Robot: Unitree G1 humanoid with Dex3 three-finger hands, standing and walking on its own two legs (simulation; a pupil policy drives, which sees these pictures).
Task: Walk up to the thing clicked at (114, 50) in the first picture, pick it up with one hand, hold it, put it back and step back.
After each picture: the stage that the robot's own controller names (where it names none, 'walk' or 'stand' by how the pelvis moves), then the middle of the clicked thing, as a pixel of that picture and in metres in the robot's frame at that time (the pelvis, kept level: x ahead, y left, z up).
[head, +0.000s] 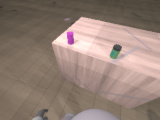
stand; (115, 51) +0.60 -0.20 +0.03
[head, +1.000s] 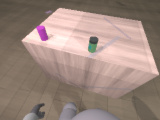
rise first; (92, 44) +0.57 +0.03 +0.07
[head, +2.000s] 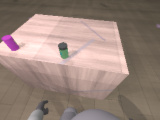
stand; (63, 50) +0.49 +0.23 +0.06
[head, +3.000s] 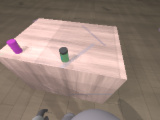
stand; (64, 55) +0.48 +0.23 +0.03
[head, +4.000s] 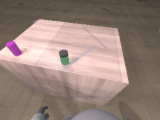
stand; (64, 57) +0.46 +0.22 +0.03
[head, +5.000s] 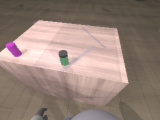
stand; (63, 58) +0.46 +0.22 +0.03
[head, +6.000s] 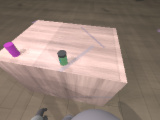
stand; (62, 58) +0.45 +0.23 +0.03
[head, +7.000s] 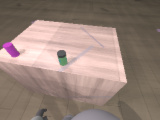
stand; (62, 58) +0.45 +0.23 +0.03
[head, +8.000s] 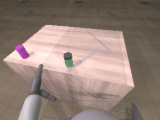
rise first; (68, 60) +0.45 +0.21 +0.03
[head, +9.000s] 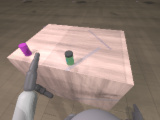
go down; (69, 58) +0.47 +0.22 +0.03
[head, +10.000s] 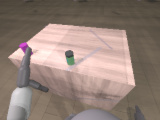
go down; (70, 58) +0.47 +0.22 +0.03
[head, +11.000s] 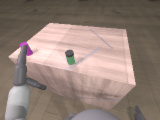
go down; (70, 57) +0.47 +0.22 +0.03
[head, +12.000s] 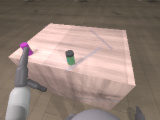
go down; (70, 57) +0.47 +0.22 +0.03
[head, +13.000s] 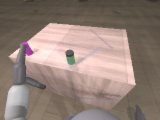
go down; (70, 57) +0.47 +0.22 +0.03
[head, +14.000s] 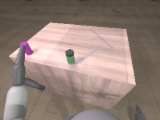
go down; (70, 57) +0.47 +0.22 +0.03
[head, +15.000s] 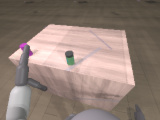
go down; (70, 58) +0.47 +0.22 +0.03
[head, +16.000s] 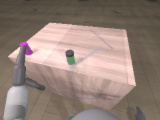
go down; (70, 57) +0.47 +0.22 +0.03
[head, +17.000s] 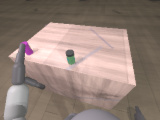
go down; (70, 57) +0.47 +0.22 +0.03
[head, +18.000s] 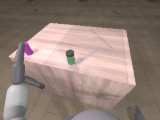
go down; (70, 57) +0.47 +0.22 +0.03
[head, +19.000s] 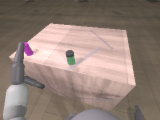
go down; (70, 57) +0.47 +0.22 +0.03
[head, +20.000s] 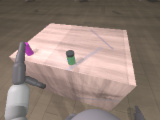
go down; (70, 57) +0.47 +0.22 +0.03
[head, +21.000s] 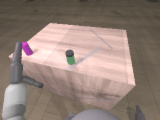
go down; (70, 57) +0.47 +0.22 +0.03
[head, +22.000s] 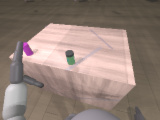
go down; (70, 57) +0.47 +0.22 +0.03
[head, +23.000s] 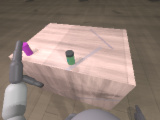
go down; (70, 57) +0.47 +0.22 +0.03
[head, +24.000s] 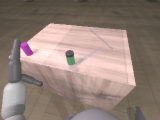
go down; (70, 57) +0.46 +0.22 +0.03
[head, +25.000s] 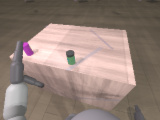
go down; (70, 57) +0.47 +0.22 +0.03
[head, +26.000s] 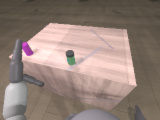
go down; (70, 57) +0.46 +0.22 +0.03
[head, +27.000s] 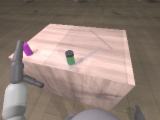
go down; (70, 57) +0.47 +0.22 +0.03
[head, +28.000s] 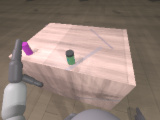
go down; (70, 57) +0.47 +0.22 +0.03
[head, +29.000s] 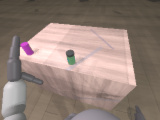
go down; (70, 57) +0.47 +0.22 +0.03
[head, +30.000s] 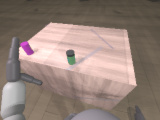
go down; (71, 57) +0.47 +0.22 +0.03
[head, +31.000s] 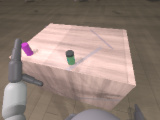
go down; (70, 57) +0.47 +0.22 +0.03
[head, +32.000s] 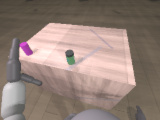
go down; (70, 57) +0.47 +0.22 +0.03
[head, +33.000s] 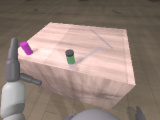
go down; (70, 57) +0.47 +0.22 +0.03
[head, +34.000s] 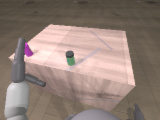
go down; (70, 58) +0.47 +0.22 +0.03
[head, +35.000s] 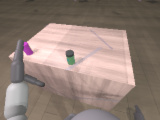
go down; (70, 57) +0.47 +0.22 +0.03
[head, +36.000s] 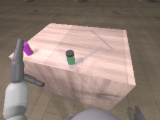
go down; (70, 57) +0.47 +0.22 +0.03
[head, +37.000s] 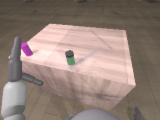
go down; (70, 58) +0.46 +0.22 +0.03
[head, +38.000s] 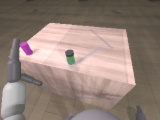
go down; (70, 57) +0.47 +0.22 +0.03
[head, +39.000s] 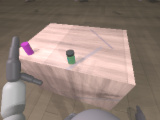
go down; (70, 57) +0.47 +0.22 +0.03
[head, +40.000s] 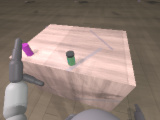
go down; (70, 58) +0.47 +0.21 +0.03
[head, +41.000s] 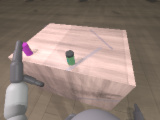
go down; (70, 58) +0.46 +0.22 +0.03
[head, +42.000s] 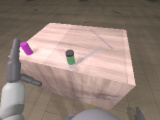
go down; (70, 57) +0.47 +0.22 +0.03
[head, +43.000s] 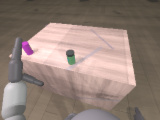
go down; (70, 57) +0.47 +0.22 +0.03
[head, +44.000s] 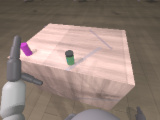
go down; (70, 57) +0.47 +0.22 +0.03
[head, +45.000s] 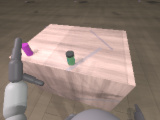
go down; (70, 58) +0.47 +0.22 +0.03
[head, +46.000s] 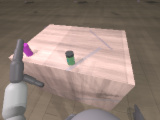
go down; (70, 58) +0.47 +0.22 +0.03
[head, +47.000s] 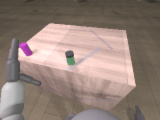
go down; (70, 58) +0.46 +0.22 +0.03
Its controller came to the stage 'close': no
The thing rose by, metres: 0.00
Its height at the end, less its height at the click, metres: +0.00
